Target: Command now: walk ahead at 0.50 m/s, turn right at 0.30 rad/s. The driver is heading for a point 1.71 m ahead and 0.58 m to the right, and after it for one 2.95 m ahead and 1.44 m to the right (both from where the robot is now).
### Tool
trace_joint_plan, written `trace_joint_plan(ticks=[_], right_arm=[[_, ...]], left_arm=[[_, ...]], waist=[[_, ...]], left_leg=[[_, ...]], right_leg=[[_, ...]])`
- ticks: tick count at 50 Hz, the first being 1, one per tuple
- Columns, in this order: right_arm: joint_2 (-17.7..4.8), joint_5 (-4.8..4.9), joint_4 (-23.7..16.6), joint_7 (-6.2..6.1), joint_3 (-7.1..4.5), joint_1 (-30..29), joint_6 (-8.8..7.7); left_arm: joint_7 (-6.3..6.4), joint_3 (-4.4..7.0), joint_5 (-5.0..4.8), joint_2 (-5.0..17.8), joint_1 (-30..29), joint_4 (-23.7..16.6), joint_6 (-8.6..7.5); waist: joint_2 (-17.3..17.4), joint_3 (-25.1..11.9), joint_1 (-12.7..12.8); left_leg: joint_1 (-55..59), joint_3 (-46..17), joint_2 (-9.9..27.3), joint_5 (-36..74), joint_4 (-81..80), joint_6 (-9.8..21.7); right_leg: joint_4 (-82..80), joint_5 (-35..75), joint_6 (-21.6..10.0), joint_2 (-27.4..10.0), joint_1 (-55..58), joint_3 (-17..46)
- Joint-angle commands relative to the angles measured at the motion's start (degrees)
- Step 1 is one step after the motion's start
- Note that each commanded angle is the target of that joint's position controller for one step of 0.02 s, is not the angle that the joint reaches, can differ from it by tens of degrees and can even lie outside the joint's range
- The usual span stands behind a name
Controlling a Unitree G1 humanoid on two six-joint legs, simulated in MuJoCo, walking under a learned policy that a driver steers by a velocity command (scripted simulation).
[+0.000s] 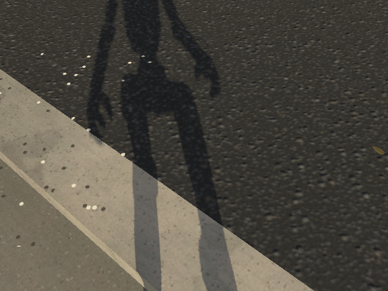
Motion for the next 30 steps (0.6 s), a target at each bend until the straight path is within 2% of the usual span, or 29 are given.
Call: trace_joint_plan(ticks=[1, 3, 4, 5, 6, 7, 8, 9, 10, 11, 12, 13, 15, 17, 18, 19, 20, 21, 22, 23, 24, 25, 26, 27, 28, 29, 30], right_arm=[[-2.32, 0.72, -3.93, 0.49, -0.21, -3.12, -0.67], [-4.48, 0.79, -3.51, 0.73, -0.96, -1.12, -0.83], [-5.58, 0.40, -3.35, 0.55, -1.58, 0.39, -0.70], [-6.83, 0.04, -2.28, 0.32, -2.46, 4.25, -0.75], [-8.73, -0.07, -0.98, 0.00, -3.56, 10.12, -0.94], [-13.59, -1.08, -0.26, -0.72, -4.79, 18.17, -0.91], [-16.70, -1.64, 0.05, -0.56, -5.05, 19.82, -0.16], [-11.12, -1.42, 0.03, -0.51, -4.16, 18.47, 0.12], [-7.72, -0.68, 0.93, -0.39, -3.16, 16.98, 0.52], [-5.18, -0.47, 1.79, -0.25, -2.27, 14.01, 1.01], [-2.76, -0.99, 3.02, 0.03, -1.48, 12.69, 1.18], [-0.61, -1.40, 5.02, 0.24, -0.81, 13.13, 1.28], [2.70, -1.32, 8.38, 0.23, 0.25, 15.40, 1.37], [3.36, -1.59, 10.60, -0.26, 0.98, 17.54, 1.55], [3.54, -2.04, 11.57, -0.70, 1.41, 18.31, 2.09], [3.55, -2.44, 11.51, -1.01, 1.81, 17.32, 2.42], [2.54, -2.43, 10.92, -1.08, 1.87, 15.33, 2.56], [1.49, -2.93, 10.12, -1.64, 2.12, 13.58, 2.42], [-1.72, -3.14, 9.14, -2.26, 1.63, 13.19, 1.78], [-3.70, -2.43, 9.45, -2.89, 1.41, 14.07, 0.81], [-4.29, -1.47, 9.99, -3.19, 1.09, 15.47, 0.15], [-4.96, -0.35, 11.50, -3.45, 0.70, 19.22, -0.12], [-6.14, 0.75, 11.96, -3.71, 0.37, 19.55, 0.38], [-7.74, 1.22, 11.66, -3.92, -0.09, 20.94, 0.91], [-9.40, 1.02, 11.31, -4.18, -0.52, 22.35, 1.73], [-11.51, 0.31, 10.57, -4.20, -1.12, 21.09, 2.81], [-11.83, 0.22, 9.05, -3.83, -1.33, 18.12, 3.54]], left_arm=[[0.54, 2.43, -0.49, 10.22, -1.93, -3.85, -0.14], [0.92, 2.59, -0.83, 10.35, -1.84, -3.71, 0.59], [1.18, 2.65, -0.84, 10.71, -2.61, -3.75, 1.04], [1.42, 2.56, -0.95, 10.45, -3.03, -3.91, 1.31], [1.48, 1.97, -1.08, 8.81, -2.98, -4.16, 1.32], [1.49, 0.41, 0.11, 3.40, -2.60, -6.39, 1.17], [1.42, -0.80, -1.47, -1.23, 7.49, -6.46, 0.23], [1.32, 0.61, -2.89, 4.47, 6.23, -4.64, 0.33], [1.18, 1.33, -3.08, 5.92, -0.02, -5.83, 0.62], [1.39, 1.22, -2.59, 4.46, -2.65, -6.39, 0.98], [1.35, 1.04, -2.14, 2.58, -3.72, -6.39, 1.54], [1.29, 0.58, -2.69, 0.22, -3.79, -6.59, 2.37], [1.17, -0.79, -3.36, -3.71, -5.63, -8.80, 3.41], [1.42, -2.29, -3.02, -6.11, -8.95, -11.93, 4.03], [1.14, -3.42, -2.47, -7.66, -12.07, -14.66, 4.05], [0.93, -4.09, -2.21, -7.98, -13.14, -16.37, 3.97], [0.67, -4.70, -1.74, -7.69, -15.17, -18.70, 3.81], [0.29, -5.01, -0.94, -7.06, -16.96, -20.77, 3.26], [0.37, -4.96, -0.40, -5.17, -18.38, -21.94, 3.13], [0.30, -4.75, -0.43, -4.64, -19.92, -23.39, 2.83], [0.10, -4.59, -0.43, -3.62, -19.83, -22.78, 3.06], [-0.01, -4.76, -0.49, -4.15, -22.28, -23.23, 3.08], [-0.12, -5.03, -0.87, -4.94, -22.99, -23.83, 2.88], [-0.50, -4.74, -0.73, -4.77, -23.14, -23.70, 2.61], [-1.08, -4.03, -0.75, -3.87, -23.04, -23.67, 2.47], [-1.70, -3.24, -0.91, -2.39, -21.02, -24.39, 2.76], [-2.31, -1.43, -1.77, 1.76, -14.63, -23.37, 2.85]], waist=[[-8.72, 1.02, -1.95], [-9.52, 0.23, -3.52], [-9.88, -0.05, -5.08], [-9.30, -1.91, -7.37], [-7.60, -6.00, -10.54], [3.18, -14.96, -12.31], [16.88, -21.49, -7.83], [8.04, -17.41, -9.55], [5.48, -8.86, -10.11], [4.03, -4.26, -8.77], [5.84, -0.21, -7.73], [8.11, 1.92, -6.59], [5.83, 3.33, -5.54], [2.60, 4.32, -4.54], [1.39, 4.74, -3.94], [0.29, 5.20, -2.74], [-0.28, 5.60, -1.69], [-0.94, 4.62, -0.91], [-0.13, 3.47, -1.29], [2.41, 1.86, -1.06], [2.00, 0.91, -2.01], [1.98, 1.13, -3.89], [2.50, 0.40, -3.26], [2.71, -1.71, -3.13], [5.14, -4.60, -2.64], [9.64, -7.22, -0.43], [11.63, -12.14, 3.32]], left_leg=[[7.97, 1.47, -2.72, 2.55, -5.02, -0.11], [11.93, 0.31, -3.31, -0.55, -8.06, 0.79], [14.86, 1.22, -4.18, -3.23, -10.39, 1.65], [20.75, 1.93, -5.05, -3.61, -13.40, 2.72], [30.50, 1.72, -3.48, -1.43, -16.19, 3.63], [47.82, -12.05, 9.43, 7.36, -14.74, 6.02], [58.43, -34.77, 21.63, 1.90, -19.90, 15.54], [52.55, -37.52, 20.23, -19.80, -24.24, 17.17], [45.59, -28.77, 17.88, -27.80, -25.94, 15.74], [39.29, -22.62, 14.79, -28.25, -26.92, 14.11], [34.24, -17.66, 12.59, -28.03, -28.19, 13.82], [30.10, -14.66, 12.31, -27.51, -29.81, 13.42], [28.23, -11.00, 13.41, -25.13, -30.16, 12.98], [28.68, -7.64, 15.10, -21.94, -29.32, 12.14], [27.26, -5.84, 15.65, -18.92, -28.29, 11.27], [25.14, -2.66, 14.56, -17.86, -28.60, 10.19], [20.69, 1.78, 11.61, -17.85, -29.26, 8.99], [15.35, 5.13, 9.60, -14.86, -30.55, 9.01], [12.13, 7.95, 8.32, -13.15, -33.64, 10.74], [13.42, 8.37, 8.93, -10.19, -36.78, 11.13], [15.87, 10.96, 8.87, -6.03, -39.34, 11.40], [20.57, 11.37, 9.78, -0.69, -40.44, 11.80], [24.98, 14.05, 9.50, 13.90, -39.21, 11.26], [29.69, 15.24, 9.96, 35.92, -34.92, 11.44], [36.99, 15.53, 11.44, 59.74, -28.57, 11.71], [43.09, 14.64, 14.54, 78.51, -21.49, 11.45], [47.13, 14.71, 14.37, 84.62, -11.03, 10.87]], right_leg=[[-3.24, 16.11, -8.91, -14.25, -5.43, 9.94], [-0.39, 14.29, -7.89, -15.58, -3.42, 12.48], [2.55, 15.66, -7.05, -15.66, -2.89, 13.28], [8.13, 20.02, -5.85, -13.82, -3.28, 12.66], [18.42, 20.82, -3.69, -9.89, -6.19, 9.97], [39.03, 2.70, -0.27, -3.87, -19.22, 6.26], [56.48, -23.92, 2.22, 1.86, -34.88, 7.00], [68.19, -20.68, 3.04, -1.49, -41.54, 10.10], [76.39, -17.28, 2.64, -3.68, -46.67, 7.34], [81.10, -14.04, 2.50, -5.19, -48.82, 5.30], [86.96, -13.15, 2.66, -5.76, -51.21, 4.55], [95.73, -14.25, 2.45, -6.05, -52.65, 3.83], [109.35, -14.38, 0.76, -5.53, -60.92, 4.72], [116.83, -11.91, -0.35, -5.07, -71.03, 7.38], [119.55, -9.51, -0.96, -4.37, -75.10, 8.39], [116.94, -6.87, -1.11, -4.02, -76.28, 8.62], [108.38, -3.10, -0.50, -4.18, -74.12, 5.91], [100.33, 0.85, 0.58, -4.88, -68.66, 5.85], [92.54, 1.63, 2.21, -4.53, -63.14, 1.17], [87.71, 1.87, 2.75, -6.83, -58.48, 0.36], [80.88, 1.30, 2.23, -7.45, -53.79, -3.00], [76.46, -0.49, 1.07, -8.14, -52.28, -4.88], [68.08, -4.24, -1.15, -7.48, -47.62, -6.80], [62.16, -8.16, -3.19, -4.55, -42.09, -10.29], [59.10, -12.92, -4.67, -1.32, -39.98, -12.71], [55.54, -17.74, -6.37, 0.54, -38.32, -12.59], [45.25, -16.59, -8.66, 3.44, -30.91, -10.40]])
